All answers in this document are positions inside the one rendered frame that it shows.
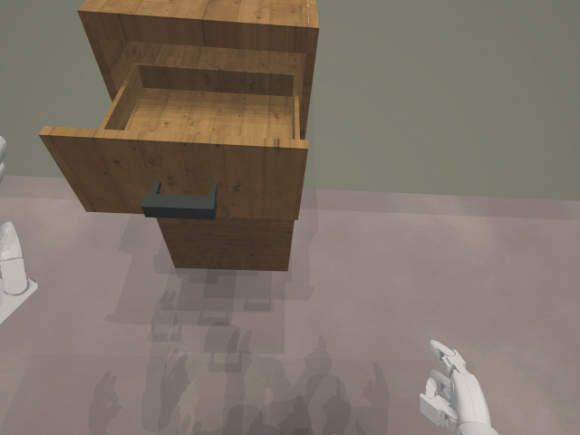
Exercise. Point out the robot left hand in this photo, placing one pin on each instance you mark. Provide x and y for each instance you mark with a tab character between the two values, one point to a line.
15	286

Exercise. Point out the handle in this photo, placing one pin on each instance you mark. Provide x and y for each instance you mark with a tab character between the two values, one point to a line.
155	205

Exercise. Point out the robot right hand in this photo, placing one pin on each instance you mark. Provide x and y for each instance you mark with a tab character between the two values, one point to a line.
462	398

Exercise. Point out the cabinet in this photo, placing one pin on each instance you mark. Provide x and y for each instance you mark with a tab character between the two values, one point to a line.
258	35

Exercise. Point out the drawer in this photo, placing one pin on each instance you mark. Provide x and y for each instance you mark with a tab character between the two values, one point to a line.
188	126

